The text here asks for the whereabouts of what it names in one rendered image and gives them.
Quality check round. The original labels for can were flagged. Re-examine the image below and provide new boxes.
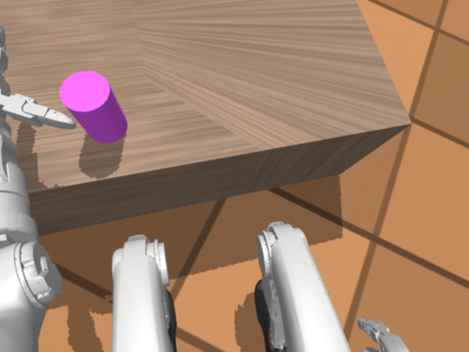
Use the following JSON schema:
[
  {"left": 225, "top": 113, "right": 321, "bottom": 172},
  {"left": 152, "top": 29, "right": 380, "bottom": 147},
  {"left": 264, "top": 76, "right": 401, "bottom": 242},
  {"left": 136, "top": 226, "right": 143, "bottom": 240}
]
[{"left": 59, "top": 71, "right": 128, "bottom": 144}]

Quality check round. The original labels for right robot foot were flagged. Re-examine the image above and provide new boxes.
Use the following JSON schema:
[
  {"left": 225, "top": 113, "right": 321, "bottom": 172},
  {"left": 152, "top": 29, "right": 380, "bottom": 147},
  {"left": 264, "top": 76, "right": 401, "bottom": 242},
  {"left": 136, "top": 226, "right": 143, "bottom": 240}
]
[{"left": 254, "top": 279, "right": 287, "bottom": 352}]

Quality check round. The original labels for left robot hand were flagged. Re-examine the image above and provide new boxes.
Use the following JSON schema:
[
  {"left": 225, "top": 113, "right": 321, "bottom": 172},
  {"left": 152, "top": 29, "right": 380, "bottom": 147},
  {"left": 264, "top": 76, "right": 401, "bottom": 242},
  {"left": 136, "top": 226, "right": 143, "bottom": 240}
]
[{"left": 0, "top": 23, "right": 76, "bottom": 129}]

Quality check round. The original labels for right robot hand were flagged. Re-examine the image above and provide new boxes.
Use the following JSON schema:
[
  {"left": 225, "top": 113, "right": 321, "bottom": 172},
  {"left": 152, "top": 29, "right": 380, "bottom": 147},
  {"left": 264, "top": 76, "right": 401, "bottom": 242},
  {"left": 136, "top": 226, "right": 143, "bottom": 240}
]
[{"left": 357, "top": 318, "right": 410, "bottom": 352}]

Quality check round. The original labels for left robot arm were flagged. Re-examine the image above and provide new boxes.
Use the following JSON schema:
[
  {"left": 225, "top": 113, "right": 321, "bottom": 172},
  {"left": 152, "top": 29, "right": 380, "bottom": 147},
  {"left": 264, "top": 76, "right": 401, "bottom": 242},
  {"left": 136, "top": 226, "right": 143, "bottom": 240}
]
[{"left": 0, "top": 117, "right": 62, "bottom": 352}]

